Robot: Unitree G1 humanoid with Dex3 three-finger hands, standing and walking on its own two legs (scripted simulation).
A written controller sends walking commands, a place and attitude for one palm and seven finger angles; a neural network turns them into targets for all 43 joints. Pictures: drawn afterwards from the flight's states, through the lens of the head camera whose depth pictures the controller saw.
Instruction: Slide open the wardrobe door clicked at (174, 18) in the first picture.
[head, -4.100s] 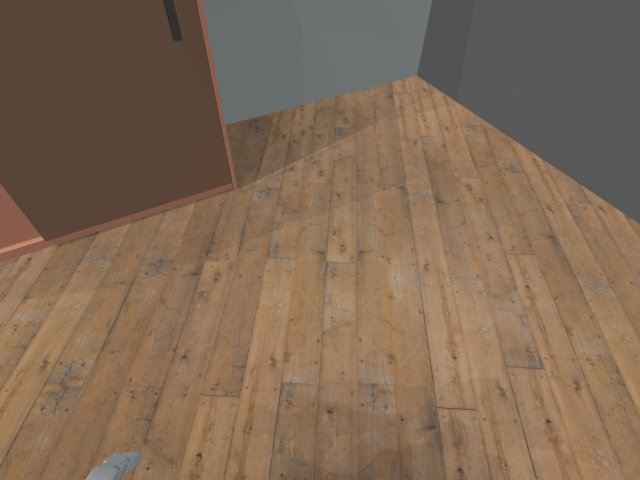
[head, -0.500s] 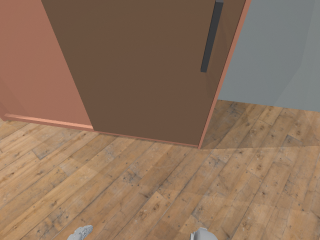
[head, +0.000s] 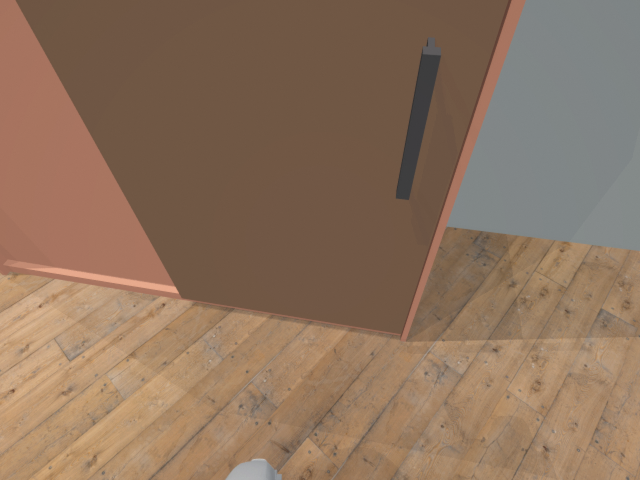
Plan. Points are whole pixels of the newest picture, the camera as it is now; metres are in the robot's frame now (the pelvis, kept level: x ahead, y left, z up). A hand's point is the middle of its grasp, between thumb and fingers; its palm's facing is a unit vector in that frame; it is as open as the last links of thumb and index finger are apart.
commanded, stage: take the last steps up to it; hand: right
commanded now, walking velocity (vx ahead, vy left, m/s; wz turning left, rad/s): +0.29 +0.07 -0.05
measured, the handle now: (415, 127) +0.65 -0.10 +0.09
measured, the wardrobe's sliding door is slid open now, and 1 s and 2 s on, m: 0.00 0.00 0.00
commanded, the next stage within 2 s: come to a stop and stand still in 0.36 s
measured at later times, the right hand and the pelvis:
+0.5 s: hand out of the picture +0.13 -0.12 -0.19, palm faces +0.13 +0.98 -0.17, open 7.3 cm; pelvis +0.16 +0.04 -0.01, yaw -4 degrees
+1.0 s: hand (437, 475) +0.18 -0.14 -0.18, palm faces +0.11 +0.96 -0.27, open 7.4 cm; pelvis +0.15 +0.06 -0.02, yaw -2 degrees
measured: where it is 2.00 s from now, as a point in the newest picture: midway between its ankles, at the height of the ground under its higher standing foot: outside the picture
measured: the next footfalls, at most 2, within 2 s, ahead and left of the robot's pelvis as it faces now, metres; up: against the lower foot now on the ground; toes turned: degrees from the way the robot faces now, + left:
left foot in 0.14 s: +0.15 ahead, +0.15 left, +0.00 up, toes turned +8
right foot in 0.56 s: +0.30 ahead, -0.07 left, +0.00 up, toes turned -13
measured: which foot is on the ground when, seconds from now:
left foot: up 0.00-0.12, down 0.14-0.58, up 0.60-1.00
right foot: down 0.00-0.16, up 0.18-0.54, down 0.56-1.00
